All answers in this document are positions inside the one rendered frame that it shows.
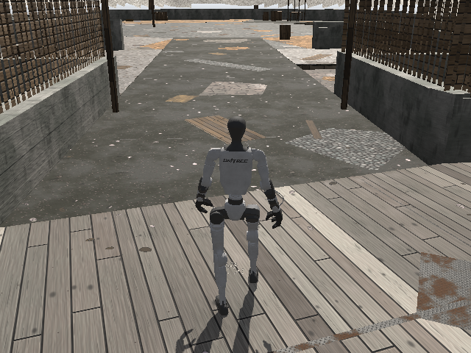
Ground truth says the left robot forearm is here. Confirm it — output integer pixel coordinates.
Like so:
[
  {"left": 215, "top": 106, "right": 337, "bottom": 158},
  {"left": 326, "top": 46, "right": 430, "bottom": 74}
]
[{"left": 196, "top": 176, "right": 209, "bottom": 202}]

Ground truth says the robot torso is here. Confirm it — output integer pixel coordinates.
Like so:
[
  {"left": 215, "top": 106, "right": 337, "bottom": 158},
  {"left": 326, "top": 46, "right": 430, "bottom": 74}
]
[{"left": 219, "top": 145, "right": 253, "bottom": 221}]

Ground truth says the robot left hand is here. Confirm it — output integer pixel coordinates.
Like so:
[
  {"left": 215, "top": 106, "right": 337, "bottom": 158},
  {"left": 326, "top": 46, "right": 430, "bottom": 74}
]
[{"left": 195, "top": 199, "right": 213, "bottom": 213}]

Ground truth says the right robot upper arm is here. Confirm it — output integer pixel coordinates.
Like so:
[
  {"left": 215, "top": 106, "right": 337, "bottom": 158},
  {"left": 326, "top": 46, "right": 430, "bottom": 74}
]
[{"left": 252, "top": 149, "right": 271, "bottom": 190}]

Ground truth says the robot right hand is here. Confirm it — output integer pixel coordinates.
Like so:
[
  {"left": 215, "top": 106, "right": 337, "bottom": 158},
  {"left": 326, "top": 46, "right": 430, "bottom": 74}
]
[{"left": 266, "top": 210, "right": 283, "bottom": 229}]

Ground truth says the right robot forearm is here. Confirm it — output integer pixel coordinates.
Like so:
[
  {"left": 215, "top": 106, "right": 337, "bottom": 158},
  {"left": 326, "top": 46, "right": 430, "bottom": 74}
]
[{"left": 264, "top": 179, "right": 280, "bottom": 213}]

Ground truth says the left robot upper arm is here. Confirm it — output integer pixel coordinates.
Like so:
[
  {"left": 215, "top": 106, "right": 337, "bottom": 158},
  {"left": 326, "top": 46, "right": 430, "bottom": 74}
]
[{"left": 201, "top": 148, "right": 221, "bottom": 188}]

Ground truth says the robot left foot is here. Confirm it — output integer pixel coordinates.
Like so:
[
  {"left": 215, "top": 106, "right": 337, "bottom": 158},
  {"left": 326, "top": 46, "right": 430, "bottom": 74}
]
[{"left": 215, "top": 295, "right": 229, "bottom": 315}]

